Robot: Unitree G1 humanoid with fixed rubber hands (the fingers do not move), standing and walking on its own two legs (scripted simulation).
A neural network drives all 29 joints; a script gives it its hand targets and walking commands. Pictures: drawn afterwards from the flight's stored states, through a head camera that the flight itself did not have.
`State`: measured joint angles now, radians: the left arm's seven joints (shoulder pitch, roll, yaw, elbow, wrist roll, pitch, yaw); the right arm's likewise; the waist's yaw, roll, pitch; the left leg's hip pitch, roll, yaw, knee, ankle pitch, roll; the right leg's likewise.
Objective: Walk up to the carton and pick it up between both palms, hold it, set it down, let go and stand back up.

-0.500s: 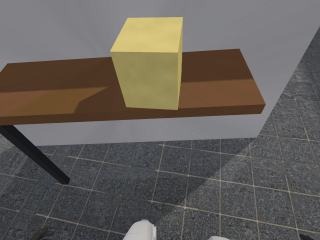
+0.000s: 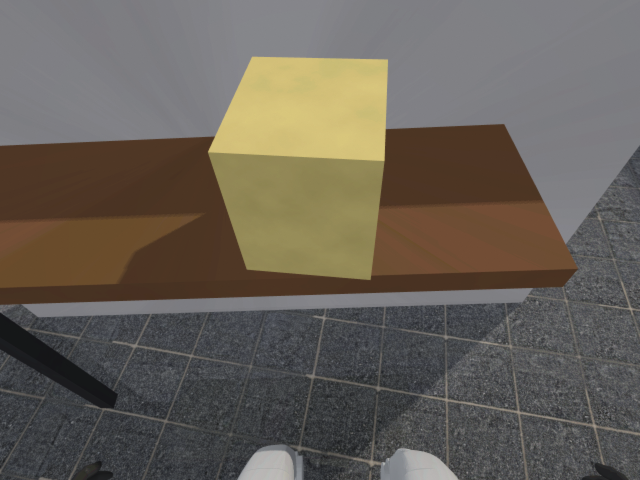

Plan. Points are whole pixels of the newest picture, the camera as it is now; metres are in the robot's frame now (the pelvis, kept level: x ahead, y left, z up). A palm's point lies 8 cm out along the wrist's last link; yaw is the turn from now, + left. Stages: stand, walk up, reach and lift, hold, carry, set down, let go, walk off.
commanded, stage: walk up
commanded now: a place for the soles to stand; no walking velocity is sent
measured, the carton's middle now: (312, 171) +0.48 +0.03 +0.11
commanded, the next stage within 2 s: stand in 1.06 s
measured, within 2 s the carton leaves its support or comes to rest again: neither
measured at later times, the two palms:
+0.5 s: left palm (74, 475) +0.14 +0.34 -0.08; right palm (591, 464) +0.14 -0.29 -0.07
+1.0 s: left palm (95, 462) +0.15 +0.31 -0.06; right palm out of the picture +0.10 -0.31 -0.06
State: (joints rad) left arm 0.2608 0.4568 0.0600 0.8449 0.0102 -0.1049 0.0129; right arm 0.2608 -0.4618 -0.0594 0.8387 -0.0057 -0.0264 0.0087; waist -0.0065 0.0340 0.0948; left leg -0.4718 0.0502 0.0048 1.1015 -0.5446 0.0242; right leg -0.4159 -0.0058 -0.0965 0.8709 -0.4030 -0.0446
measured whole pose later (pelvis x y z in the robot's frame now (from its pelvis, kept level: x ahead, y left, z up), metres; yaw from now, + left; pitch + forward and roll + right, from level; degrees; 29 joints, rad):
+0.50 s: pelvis +0.02 +0.03 +0.02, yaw -3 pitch -4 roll -1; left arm 0.10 0.42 0.01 1.00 0.00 -0.06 0.02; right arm 0.04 -0.40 -0.02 0.99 0.00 -0.03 0.00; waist 0.01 0.00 0.09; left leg -0.35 0.06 0.09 0.78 -0.37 0.01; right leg -0.33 -0.02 -0.02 0.77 -0.37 0.01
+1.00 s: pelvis +0.02 +0.01 +0.05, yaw -5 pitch -4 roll +0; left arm 0.04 0.38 0.00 1.10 0.00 -0.03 -0.01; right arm 0.03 -0.39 -0.02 1.12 0.00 -0.03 0.01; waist 0.00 -0.02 0.08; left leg -0.17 0.06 0.13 0.40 -0.17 -0.01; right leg -0.19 0.00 0.02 0.43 -0.19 0.00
